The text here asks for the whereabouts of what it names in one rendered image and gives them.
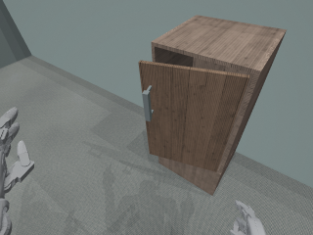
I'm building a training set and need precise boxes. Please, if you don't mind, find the right robot hand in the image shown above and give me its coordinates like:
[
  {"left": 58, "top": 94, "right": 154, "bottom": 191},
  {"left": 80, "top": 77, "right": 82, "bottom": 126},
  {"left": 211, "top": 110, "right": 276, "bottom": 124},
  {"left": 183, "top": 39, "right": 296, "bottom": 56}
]
[{"left": 230, "top": 200, "right": 267, "bottom": 235}]

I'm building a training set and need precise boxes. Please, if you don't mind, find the left robot hand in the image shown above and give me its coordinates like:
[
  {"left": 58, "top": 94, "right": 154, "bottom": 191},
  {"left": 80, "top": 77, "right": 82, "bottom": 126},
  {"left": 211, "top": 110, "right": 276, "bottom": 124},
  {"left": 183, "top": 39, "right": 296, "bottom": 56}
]
[{"left": 0, "top": 107, "right": 34, "bottom": 199}]

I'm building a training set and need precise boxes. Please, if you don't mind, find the cupboard door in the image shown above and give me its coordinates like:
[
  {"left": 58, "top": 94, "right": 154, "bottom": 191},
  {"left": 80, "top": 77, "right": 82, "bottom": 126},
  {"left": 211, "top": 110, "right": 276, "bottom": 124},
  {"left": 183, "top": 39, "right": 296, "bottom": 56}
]
[{"left": 138, "top": 60, "right": 250, "bottom": 172}]

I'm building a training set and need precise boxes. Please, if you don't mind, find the left robot forearm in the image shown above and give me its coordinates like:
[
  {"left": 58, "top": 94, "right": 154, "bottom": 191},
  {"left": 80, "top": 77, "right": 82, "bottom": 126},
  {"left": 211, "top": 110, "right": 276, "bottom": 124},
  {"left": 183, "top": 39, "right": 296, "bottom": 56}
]
[{"left": 0, "top": 198, "right": 13, "bottom": 235}]

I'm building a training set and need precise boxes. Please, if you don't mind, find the handle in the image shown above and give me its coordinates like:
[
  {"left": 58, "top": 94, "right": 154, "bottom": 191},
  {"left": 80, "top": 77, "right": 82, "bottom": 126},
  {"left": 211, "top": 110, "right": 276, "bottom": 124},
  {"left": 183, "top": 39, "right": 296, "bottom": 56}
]
[{"left": 142, "top": 85, "right": 154, "bottom": 121}]

